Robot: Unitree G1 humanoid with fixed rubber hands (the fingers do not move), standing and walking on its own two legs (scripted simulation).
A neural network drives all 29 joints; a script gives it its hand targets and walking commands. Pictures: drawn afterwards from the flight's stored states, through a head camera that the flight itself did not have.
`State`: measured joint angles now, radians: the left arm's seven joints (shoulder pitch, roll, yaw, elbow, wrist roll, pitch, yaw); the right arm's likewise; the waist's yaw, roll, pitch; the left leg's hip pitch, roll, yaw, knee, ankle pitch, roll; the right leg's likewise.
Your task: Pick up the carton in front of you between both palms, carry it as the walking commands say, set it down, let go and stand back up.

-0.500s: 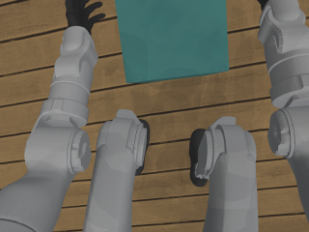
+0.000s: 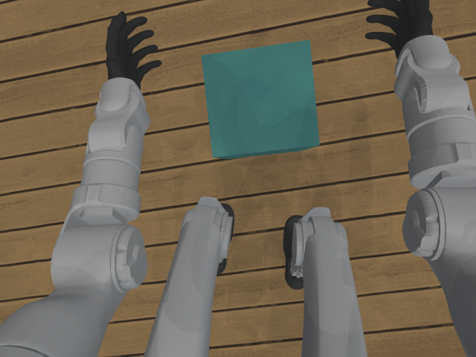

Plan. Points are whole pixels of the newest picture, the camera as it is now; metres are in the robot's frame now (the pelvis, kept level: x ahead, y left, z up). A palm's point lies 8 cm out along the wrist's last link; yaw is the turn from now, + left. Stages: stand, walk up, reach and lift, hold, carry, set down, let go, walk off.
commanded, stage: set down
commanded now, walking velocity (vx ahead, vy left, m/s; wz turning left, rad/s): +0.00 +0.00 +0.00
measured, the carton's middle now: (260, 111) +0.49 +0.02 -0.39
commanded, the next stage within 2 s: let go in 0.34 s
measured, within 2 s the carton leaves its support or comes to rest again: neither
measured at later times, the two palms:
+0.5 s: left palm (58, 48) +0.47 +0.21 +0.03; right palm out of the picture +0.53 -0.19 +0.03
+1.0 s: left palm out of the picture +0.33 +0.24 +0.16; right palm out of the picture +0.36 -0.21 +0.14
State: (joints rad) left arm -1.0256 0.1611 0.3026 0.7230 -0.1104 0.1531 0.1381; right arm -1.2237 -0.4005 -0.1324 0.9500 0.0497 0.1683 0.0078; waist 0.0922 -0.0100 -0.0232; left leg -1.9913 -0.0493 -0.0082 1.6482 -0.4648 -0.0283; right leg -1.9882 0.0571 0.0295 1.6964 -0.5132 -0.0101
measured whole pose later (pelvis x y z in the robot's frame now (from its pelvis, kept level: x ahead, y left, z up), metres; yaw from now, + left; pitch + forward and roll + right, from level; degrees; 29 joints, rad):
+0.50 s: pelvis +0.03 +0.00 +0.13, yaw -1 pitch +45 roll +1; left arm -0.82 0.13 0.34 0.70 0.02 0.11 0.03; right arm -1.01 -0.29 -0.24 0.90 -0.09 0.14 0.02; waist 0.08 -0.02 -0.12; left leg -1.55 -0.03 -0.03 1.10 -0.32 -0.02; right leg -1.55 0.06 0.04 1.13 -0.36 -0.01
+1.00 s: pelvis +0.11 +0.01 +0.24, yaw -2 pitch +20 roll +0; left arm 0.01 0.18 0.07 0.50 -0.02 -0.01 -0.07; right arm -0.10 -0.19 -0.12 0.58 -0.04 0.00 0.00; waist 0.06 0.03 -0.07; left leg -0.71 -0.04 -0.04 0.64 -0.29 0.02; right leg -0.69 0.03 0.06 0.64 -0.31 0.00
